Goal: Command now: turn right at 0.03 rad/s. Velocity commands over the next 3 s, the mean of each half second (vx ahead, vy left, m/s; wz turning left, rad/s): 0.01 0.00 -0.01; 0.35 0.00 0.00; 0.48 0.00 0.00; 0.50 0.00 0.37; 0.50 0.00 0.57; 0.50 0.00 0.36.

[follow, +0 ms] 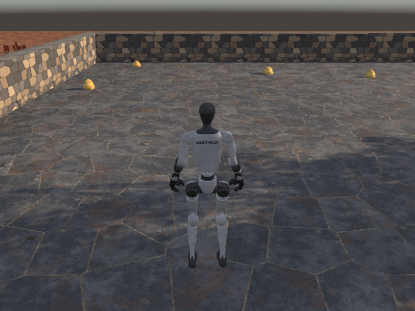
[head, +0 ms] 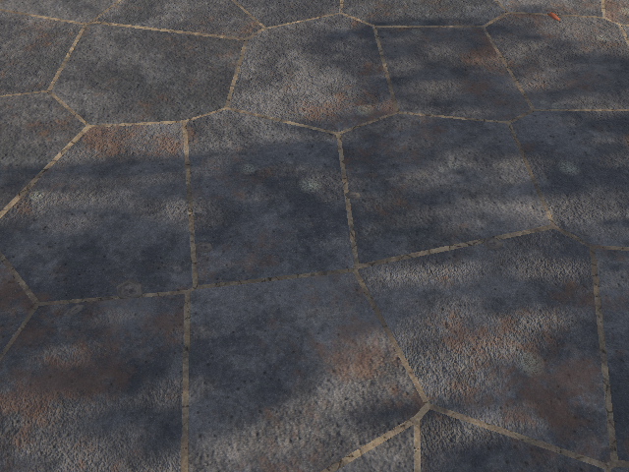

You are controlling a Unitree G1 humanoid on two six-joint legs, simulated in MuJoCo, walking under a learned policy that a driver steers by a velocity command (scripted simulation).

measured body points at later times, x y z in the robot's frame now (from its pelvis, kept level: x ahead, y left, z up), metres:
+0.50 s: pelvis +0.00 +0.01 +0.00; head +0.01 +0.02 +0.45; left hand +0.09 +0.28 -0.13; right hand +0.09 -0.24 -0.13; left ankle -0.01 +0.12 -0.73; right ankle +0.00 -0.12 -0.73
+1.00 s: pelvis +0.15 -0.04 +0.01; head +0.17 -0.05 +0.46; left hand +0.10 +0.21 -0.12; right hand +0.32 -0.29 -0.10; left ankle +0.29 +0.13 -0.67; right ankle +0.05 -0.13 -0.73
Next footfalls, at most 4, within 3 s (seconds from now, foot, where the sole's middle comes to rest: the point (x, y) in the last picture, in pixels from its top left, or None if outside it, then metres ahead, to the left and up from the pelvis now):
0.72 right None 0.09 -0.13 -0.77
1.20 left None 0.46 0.10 -0.77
1.74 right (384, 364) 0.76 -0.13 -0.77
2.26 left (251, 296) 0.96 0.20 -0.77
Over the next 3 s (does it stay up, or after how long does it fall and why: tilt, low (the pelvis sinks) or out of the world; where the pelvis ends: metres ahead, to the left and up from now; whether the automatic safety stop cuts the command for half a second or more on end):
stays up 1.22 0.24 0.01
